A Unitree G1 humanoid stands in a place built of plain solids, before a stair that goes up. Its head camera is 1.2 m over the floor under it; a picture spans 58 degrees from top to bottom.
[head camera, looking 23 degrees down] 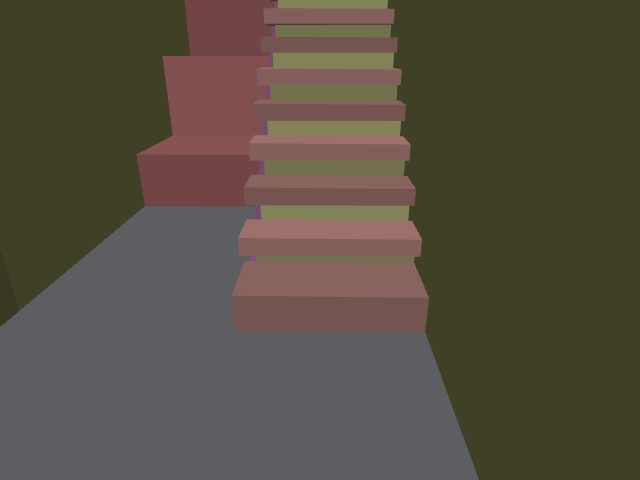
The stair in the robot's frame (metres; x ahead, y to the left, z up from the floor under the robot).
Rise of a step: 0.19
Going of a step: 0.23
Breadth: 0.90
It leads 1 degrees to the right of straight ahead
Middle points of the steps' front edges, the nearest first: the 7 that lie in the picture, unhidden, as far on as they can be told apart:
1.71 -0.05 0.19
1.95 -0.05 0.38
2.18 -0.05 0.57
2.42 -0.05 0.75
2.65 -0.05 0.94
2.89 -0.06 1.13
3.12 -0.06 1.31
